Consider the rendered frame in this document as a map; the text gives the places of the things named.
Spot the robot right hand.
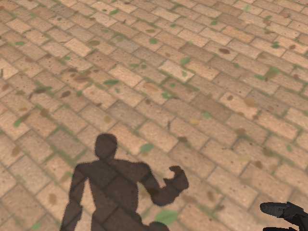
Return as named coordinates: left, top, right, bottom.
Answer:
left=260, top=201, right=308, bottom=231

